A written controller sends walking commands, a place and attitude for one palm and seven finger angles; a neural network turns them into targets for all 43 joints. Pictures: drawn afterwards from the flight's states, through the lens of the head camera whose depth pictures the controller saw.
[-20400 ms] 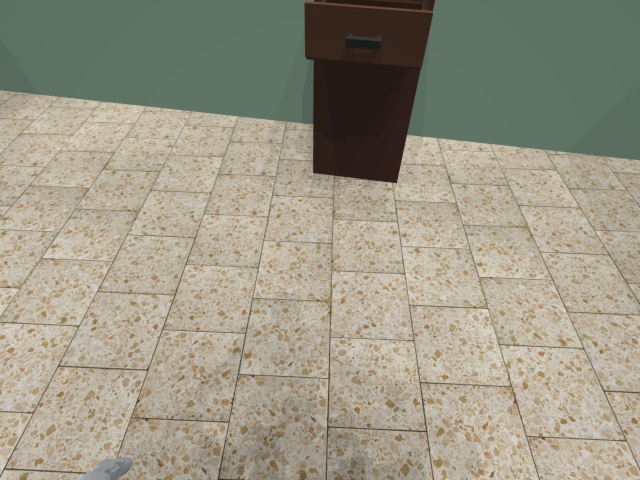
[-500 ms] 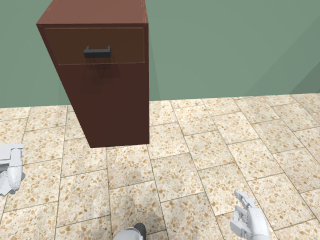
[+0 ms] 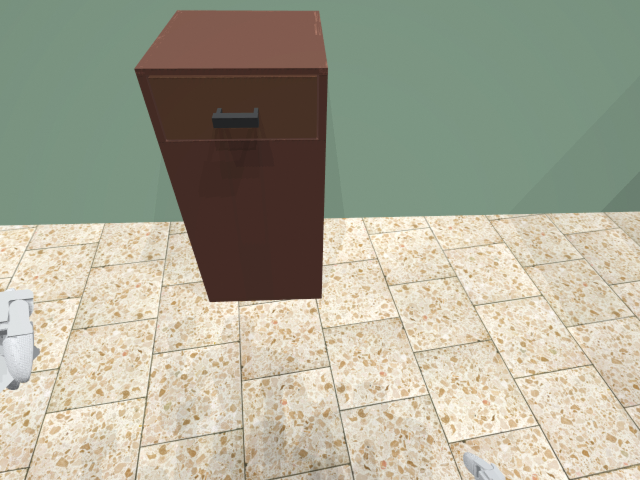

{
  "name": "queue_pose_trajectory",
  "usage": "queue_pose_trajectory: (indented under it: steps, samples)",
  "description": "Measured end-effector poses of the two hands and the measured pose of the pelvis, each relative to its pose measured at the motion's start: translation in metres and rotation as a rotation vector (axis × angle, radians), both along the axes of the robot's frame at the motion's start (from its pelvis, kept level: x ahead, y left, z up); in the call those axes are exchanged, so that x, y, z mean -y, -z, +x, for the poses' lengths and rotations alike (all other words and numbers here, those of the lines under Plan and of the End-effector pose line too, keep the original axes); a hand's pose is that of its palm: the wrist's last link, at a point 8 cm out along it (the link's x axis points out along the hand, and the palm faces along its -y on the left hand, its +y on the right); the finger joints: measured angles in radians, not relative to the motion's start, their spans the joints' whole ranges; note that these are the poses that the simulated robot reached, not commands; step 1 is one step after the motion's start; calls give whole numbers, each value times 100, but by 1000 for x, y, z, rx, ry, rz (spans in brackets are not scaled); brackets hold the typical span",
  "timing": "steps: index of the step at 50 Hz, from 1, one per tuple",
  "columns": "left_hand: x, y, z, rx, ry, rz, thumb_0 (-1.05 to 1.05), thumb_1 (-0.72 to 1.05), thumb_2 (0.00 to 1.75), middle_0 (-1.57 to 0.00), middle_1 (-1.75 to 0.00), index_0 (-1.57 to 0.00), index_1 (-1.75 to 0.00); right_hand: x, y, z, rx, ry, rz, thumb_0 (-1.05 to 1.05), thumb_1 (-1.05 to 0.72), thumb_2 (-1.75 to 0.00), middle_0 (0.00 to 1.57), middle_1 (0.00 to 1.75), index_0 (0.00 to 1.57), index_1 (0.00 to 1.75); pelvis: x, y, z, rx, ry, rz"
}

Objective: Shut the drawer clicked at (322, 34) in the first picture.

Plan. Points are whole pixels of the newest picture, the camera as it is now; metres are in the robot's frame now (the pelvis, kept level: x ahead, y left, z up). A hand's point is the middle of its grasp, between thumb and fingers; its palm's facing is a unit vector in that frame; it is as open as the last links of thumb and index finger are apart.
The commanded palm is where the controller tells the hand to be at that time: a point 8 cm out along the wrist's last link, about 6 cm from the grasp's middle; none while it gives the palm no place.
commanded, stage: stop stepping back and stand still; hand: left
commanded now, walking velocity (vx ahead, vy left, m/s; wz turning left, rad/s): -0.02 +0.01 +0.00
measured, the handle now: (236, 115) +0.89 +0.22 +0.03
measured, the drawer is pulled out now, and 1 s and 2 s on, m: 0.00 0.00 0.00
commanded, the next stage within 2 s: let the arm hang, fingers relaxed in 0.08 s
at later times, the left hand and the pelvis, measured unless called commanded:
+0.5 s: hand out of the picture +0.11 +0.18 -0.15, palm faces +0.09 -0.97 -0.23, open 3.2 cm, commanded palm none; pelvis +0.01 -0.01 -0.01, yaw +4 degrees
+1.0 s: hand out of the picture +0.00 +0.20 -0.16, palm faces +0.07 -0.98 -0.18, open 7.1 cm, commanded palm none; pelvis +0.01 +0.03 +0.01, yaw +2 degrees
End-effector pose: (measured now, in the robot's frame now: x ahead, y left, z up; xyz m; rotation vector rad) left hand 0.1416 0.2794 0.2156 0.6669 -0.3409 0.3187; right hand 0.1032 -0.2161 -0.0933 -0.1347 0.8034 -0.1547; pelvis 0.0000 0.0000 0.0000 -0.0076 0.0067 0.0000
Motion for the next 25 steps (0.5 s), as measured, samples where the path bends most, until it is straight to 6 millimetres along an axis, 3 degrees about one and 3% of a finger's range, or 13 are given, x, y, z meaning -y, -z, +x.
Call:
queue_pose_trajectory:
  steps: [4,10,12,15,17,19,22,25]
  samples:
    - [-6,26,4,-73,-67,-66,1,89,90,-140,-160,-141,-160,7,21,8,-69,-19,5,1,-90,-90,20,30,21,30,0,7,-4,15,-10,-18]
    - [-3,53,15,-127,-55,-193,1,89,90,-140,-160,-141,-160,21,-2,28,-49,-32,-63,2,-90,-90,20,30,20,30,-3,-1,6,12,-17,1]
    - [-10,99,31,-269,-57,-256,0,89,90,-140,-160,-140,-159,24,3,36,-53,-69,-73,1,-90,-90,20,30,20,30,-9,6,8,-2,-40,-12]
    - [-13,200,39,-640,-143,-411,0,89,90,-136,-156,-137,-156,25,18,40,-95,-82,-80,1,-90,-90,20,30,20,30,-14,15,8,-21,-44,9]
    - [0,260,28,-889,-188,-496,0,90,90,-131,-152,-132,-152,22,23,36,-124,-88,-79,1,-91,-90,20,29,20,30,-11,16,8,-23,-45,32]
    - [23,303,7,-1089,-201,-563,1,90,90,-126,-147,-127,-147,20,26,27,-163,-92,-71,1,-91,-90,20,29,20,30,-6,15,9,-19,-44,48]
    - [58,338,-32,-1273,-211,-641,1,91,90,-116,-138,-117,-137,20,34,11,-250,-75,-44,1,-91,-90,20,29,20,30,2,12,10,-8,-42,38]
    - [48,337,-50,-1268,-289,-659,2,90,89,-106,-133,-106,-125,18,38,-6,-363,-70,-28,1,-91,-90,20,29,20,30,7,6,13,-7,-68,15]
